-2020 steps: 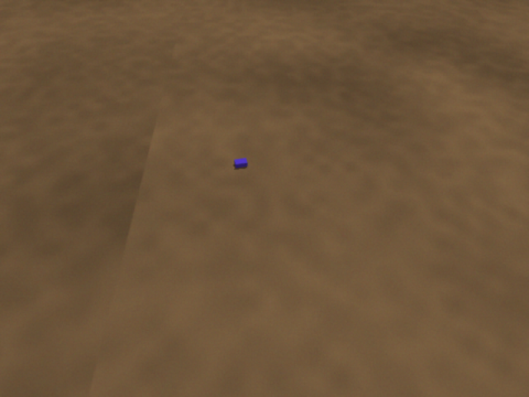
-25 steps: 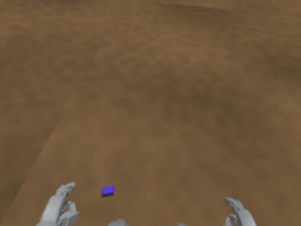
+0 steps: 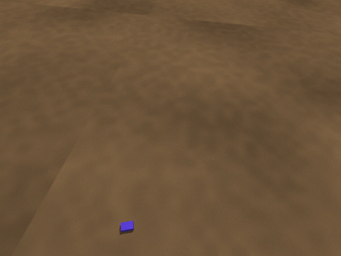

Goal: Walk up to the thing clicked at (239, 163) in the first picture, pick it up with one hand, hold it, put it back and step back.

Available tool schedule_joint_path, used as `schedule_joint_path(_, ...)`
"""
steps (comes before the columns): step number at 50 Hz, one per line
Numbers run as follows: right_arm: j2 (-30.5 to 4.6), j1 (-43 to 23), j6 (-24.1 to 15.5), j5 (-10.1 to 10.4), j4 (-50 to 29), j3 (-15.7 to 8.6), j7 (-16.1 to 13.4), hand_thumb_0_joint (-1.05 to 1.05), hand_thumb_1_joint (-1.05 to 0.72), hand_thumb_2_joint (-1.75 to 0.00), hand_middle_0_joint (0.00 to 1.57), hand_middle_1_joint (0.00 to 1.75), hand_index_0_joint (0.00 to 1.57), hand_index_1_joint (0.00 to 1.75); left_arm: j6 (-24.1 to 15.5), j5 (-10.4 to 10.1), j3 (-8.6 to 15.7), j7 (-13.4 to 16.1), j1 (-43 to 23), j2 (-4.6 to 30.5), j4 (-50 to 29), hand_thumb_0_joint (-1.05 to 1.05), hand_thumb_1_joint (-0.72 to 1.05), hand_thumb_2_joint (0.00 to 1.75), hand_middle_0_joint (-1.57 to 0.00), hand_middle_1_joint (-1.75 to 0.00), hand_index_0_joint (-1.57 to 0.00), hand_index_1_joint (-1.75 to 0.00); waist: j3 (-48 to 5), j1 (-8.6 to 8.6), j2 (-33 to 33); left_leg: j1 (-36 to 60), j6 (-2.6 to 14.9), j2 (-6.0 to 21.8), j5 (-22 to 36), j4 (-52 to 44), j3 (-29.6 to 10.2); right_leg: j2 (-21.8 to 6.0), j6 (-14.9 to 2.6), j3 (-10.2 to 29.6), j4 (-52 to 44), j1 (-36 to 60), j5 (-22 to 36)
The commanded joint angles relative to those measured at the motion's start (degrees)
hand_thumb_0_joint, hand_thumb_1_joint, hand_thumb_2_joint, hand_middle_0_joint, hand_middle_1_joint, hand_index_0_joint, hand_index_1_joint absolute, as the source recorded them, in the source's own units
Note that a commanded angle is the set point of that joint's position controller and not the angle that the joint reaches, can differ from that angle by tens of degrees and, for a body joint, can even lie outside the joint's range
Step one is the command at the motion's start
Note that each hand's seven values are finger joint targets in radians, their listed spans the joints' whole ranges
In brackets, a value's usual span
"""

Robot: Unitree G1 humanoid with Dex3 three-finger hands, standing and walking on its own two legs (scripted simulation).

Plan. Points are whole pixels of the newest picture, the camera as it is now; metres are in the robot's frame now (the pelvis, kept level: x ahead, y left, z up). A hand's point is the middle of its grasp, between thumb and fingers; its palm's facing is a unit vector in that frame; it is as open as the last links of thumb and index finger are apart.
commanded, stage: stand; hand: left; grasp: from above
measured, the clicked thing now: (127, 226) +0.41 +0.22 -0.76
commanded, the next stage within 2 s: step back in 1.90 s
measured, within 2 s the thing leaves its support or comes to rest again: neither
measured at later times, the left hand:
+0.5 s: hand out of the picture +0.04 +0.22 -0.15, palm faces +0.03 -0.94 -0.33, open 7.4 cm
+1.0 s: hand out of the picture +0.08 +0.21 -0.15, palm faces +0.02 -0.94 -0.33, open 7.4 cm
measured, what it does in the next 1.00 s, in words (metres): stands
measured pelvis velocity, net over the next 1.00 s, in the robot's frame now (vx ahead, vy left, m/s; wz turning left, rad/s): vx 0.01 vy -0.03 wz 0.00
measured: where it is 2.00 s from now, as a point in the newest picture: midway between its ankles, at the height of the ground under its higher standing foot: outside the picture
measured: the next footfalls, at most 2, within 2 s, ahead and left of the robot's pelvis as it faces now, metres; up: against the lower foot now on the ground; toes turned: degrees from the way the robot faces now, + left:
none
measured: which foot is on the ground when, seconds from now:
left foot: down 0.00-1.00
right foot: down 0.00-1.00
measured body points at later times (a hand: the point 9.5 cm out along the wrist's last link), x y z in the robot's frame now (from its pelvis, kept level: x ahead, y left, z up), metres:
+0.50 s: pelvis +0.00 -0.02 +0.01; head +0.00 -0.02 +0.46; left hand +0.04 +0.27 -0.13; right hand +0.06 -0.30 -0.13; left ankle +0.02 +0.11 -0.74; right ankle +0.00 -0.16 -0.74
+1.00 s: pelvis +0.01 -0.03 +0.01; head +0.01 -0.04 +0.46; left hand +0.08 +0.26 -0.12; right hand +0.08 -0.32 -0.13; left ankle +0.02 +0.11 -0.74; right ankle +0.00 -0.16 -0.74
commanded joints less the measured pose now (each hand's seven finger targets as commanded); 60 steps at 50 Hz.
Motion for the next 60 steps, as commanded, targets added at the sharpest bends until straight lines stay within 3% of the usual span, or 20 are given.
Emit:
schedule_joint_path(1,-12.24,-2.82,-1.46,0.50,-2.66,-2.58,-0.78,0.00,-0.90,-0.90,0.20,0.30,0.20,0.30,-1.70,0.17,2.14,0.67,-2.18,10.11,-1.26,0.00,0.90,0.90,-0.20,-0.30,-0.20,-0.30,-1.62,-0.11,2.67,0.37,1.08,6.59,2.96,-12.71,-8.22,-2.01,-3.28,1.97,-6.15,1.63,5.33)
schedule_joint_path(2,-11.99,-2.77,-1.55,0.55,-2.29,-2.53,-0.71,0.00,-0.90,-0.90,0.20,0.30,0.20,0.30,-1.86,0.19,2.12,0.67,-2.27,10.25,-0.71,0.00,0.90,0.90,-0.20,-0.30,-0.20,-0.30,-2.38,-0.14,1.90,0.92,0.96,6.50,5.39,-12.56,-7.98,-2.25,-3.30,2.02,-6.44,2.56,6.19)
schedule_joint_path(7,-11.49,-3.35,-1.33,0.67,-0.65,-2.44,-0.45,0.00,-0.90,-0.90,0.20,0.30,0.20,0.30,-2.23,0.31,1.65,0.67,-2.74,10.34,1.72,0.00,0.90,0.90,-0.20,-0.30,-0.20,-0.30,-1.38,-0.54,-0.10,3.18,0.50,5.96,6.73,-12.12,-6.71,-2.87,-3.06,2.61,-9.75,1.80,4.94)
schedule_joint_path(14,-12.18,-4.50,-0.78,0.62,0.47,-2.30,-0.04,0.00,-0.90,-0.90,0.20,0.30,0.20,0.30,-2.13,0.21,1.64,0.32,-3.10,11.30,3.30,0.00,0.90,0.90,-0.20,-0.30,-0.20,-0.30,0.77,-0.29,0.46,0.90,0.39,6.23,-0.89,-14.57,-7.32,-2.63,-3.08,2.55,-11.00,1.19,0.26)
schedule_joint_path(21,-12.21,-4.22,-1.14,0.85,1.26,-1.79,0.14,0.00,-0.90,-0.90,0.20,0.30,0.20,0.30,-2.68,-0.02,1.64,0.26,-4.31,12.22,3.72,0.00,0.90,0.90,-0.20,-0.30,-0.20,-0.30,-1.98,-0.73,-0.96,4.14,0.21,6.19,6.85,-13.17,-6.11,-3.41,-3.27,3.28,-12.02,2.08,4.45)
schedule_joint_path(26,-12.65,-4.24,-0.88,0.90,1.92,-1.53,0.11,0.00,-0.90,-0.90,0.20,0.30,0.20,0.30,-2.51,-0.18,1.64,0.15,-4.78,12.71,4.23,0.00,0.90,0.90,-0.20,-0.30,-0.20,-0.30,-0.88,-0.70,-0.28,2.83,0.01,6.30,5.40,-13.65,-6.05,-3.40,-3.44,3.52,-12.49,2.37,2.66)
schedule_joint_path(30,-12.94,-4.52,-1.00,1.00,1.96,-1.35,0.16,0.00,-0.90,-0.90,0.20,0.30,0.20,0.30,-2.81,-0.22,1.59,0.14,-5.00,12.58,4.28,0.00,0.90,0.90,-0.20,-0.30,-0.20,-0.30,-2.10,-0.69,-0.28,3.75,0.27,6.72,9.69,-12.83,-5.79,-3.66,-3.42,3.51,-12.51,3.47,6.31)
schedule_joint_path(31,-12.84,-3.78,-1.07,0.97,2.14,-1.16,0.13,0.00,-0.90,-0.90,0.20,0.30,0.20,0.30,-2.76,-0.41,1.70,0.06,-5.37,12.80,4.31,0.00,0.90,0.90,-0.20,-0.30,-0.20,-0.30,-2.78,-1.04,-0.23,3.94,0.23,6.58,8.58,-13.02,-5.47,-3.66,-3.38,3.68,-12.38,3.73,6.67)
schedule_joint_path(33,-12.97,-4.46,-1.15,0.98,2.18,-1.08,0.04,0.00,-0.90,-0.90,0.20,0.30,0.20,0.30,-2.84,-0.46,1.67,0.08,-5.72,12.62,4.32,0.00,0.90,0.90,-0.20,-0.30,-0.20,-0.30,-2.99,-0.77,0.06,4.77,0.21,7.08,12.32,-12.58,-5.46,-3.92,-3.48,3.70,-12.00,4.25,9.23)
schedule_joint_path(36,-13.42,-3.97,-1.17,0.99,2.64,-0.94,-0.08,0.00,-0.90,-0.90,0.20,0.30,0.20,0.30,-2.77,-0.66,1.69,-0.05,-6.18,12.77,4.39,0.00,0.90,0.90,-0.20,-0.30,-0.20,-0.30,-3.46,-0.92,0.46,4.38,0.06,7.04,11.87,-12.81,-5.12,-3.66,-3.43,3.59,-12.14,4.97,9.63)
schedule_joint_path(38,-13.63,-4.25,-1.22,1.13,2.56,-0.97,-0.08,0.00,-0.90,-0.90,0.20,0.30,0.20,0.30,-2.81,-0.64,1.69,0.03,-5.99,12.74,4.41,0.00,0.90,0.90,-0.20,-0.30,-0.20,-0.30,-4.10,-0.75,-0.17,4.92,0.10,7.32,15.52,-12.33,-5.14,-3.89,-3.47,3.34,-11.72,5.90,13.05)
schedule_joint_path(44,-13.91,-4.53,-1.37,1.03,2.67,-0.82,-0.18,0.00,-0.90,-0.90,0.20,0.30,0.20,0.30,-2.69,-0.66,1.82,-0.13,-6.93,13.10,4.31,0.00,0.90,0.90,-0.20,-0.30,-0.20,-0.30,-4.23,-0.74,-0.26,5.73,-0.09,7.63,16.23,-12.68,-4.88,-3.75,-3.54,3.25,-11.73,5.75,13.33)
schedule_joint_path(47,-13.79,-4.98,-1.18,1.11,2.79,-0.65,-0.01,0.00,-0.90,-0.90,0.20,0.30,0.20,0.30,-2.66,-0.67,1.68,-0.29,-7.22,13.27,4.39,0.00,0.90,0.90,-0.20,-0.30,-0.20,-0.30,-1.87,-0.73,-0.53,3.83,-0.39,7.41,11.85,-13.77,-5.09,-3.46,-3.38,3.35,-12.80,4.50,8.63)
schedule_joint_path(51,-14.44,-4.71,-1.34,1.19,2.70,-0.79,0.00,0.00,-0.90,-0.90,0.20,0.30,0.20,0.30,-2.87,-0.59,1.80,-0.29,-8.18,13.72,3.92,0.00,0.90,0.90,-0.20,-0.30,-0.20,-0.30,-4.16,-1.15,0.12,5.33,-0.22,7.76,15.15,-13.19,-4.73,-3.88,-3.54,3.63,-12.25,5.73,12.77)
schedule_joint_path(54,-14.17,-5.11,-1.42,1.23,2.74,-0.57,0.12,0.00,-0.90,-0.90,0.20,0.30,0.20,0.30,-2.84,-0.83,1.70,-0.39,-7.80,13.70,4.26,0.00,0.90,0.90,-0.20,-0.30,-0.20,-0.30,-3.47,-1.01,0.45,4.77,-0.22,7.63,12.91,-13.92,-4.82,-3.68,-3.44,3.44,-12.68,5.42,10.83)
schedule_joint_path(60,-14.51,-5.44,-1.43,1.20,2.78,-0.64,0.22,0.00,-0.90,-0.90,0.20,0.30,0.20,0.30,-2.96,-0.67,1.54,-0.49,-8.39,14.16,3.75,0.00,0.90,0.90,-0.20,-0.30,-0.20,-0.30,-4.10,-1.13,0.24,6.03,-0.43,8.00,14.53,-13.65,-4.74,-3.65,-3.65,3.49,-12.77,4.83,11.24)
